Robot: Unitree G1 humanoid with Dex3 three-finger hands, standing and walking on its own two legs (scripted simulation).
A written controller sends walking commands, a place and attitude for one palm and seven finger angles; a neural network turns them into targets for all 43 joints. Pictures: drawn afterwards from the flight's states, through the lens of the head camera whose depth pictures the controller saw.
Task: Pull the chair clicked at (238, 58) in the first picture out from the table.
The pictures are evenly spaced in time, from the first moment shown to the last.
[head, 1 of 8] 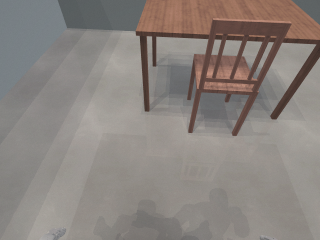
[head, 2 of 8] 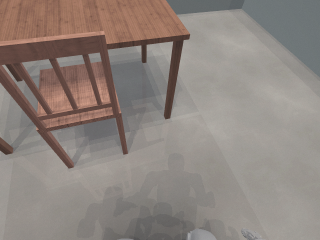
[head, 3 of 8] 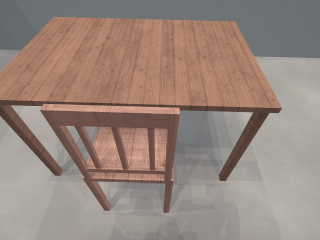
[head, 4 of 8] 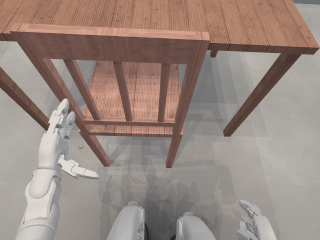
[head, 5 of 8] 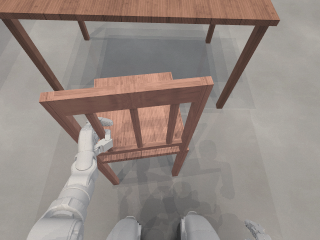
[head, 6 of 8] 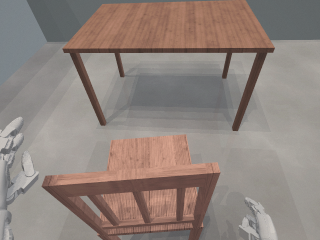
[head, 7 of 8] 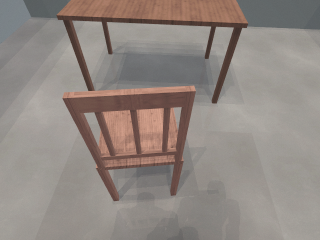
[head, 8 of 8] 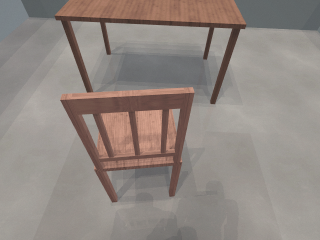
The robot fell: no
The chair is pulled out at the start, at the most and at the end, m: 0.00 0.67 0.66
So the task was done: yes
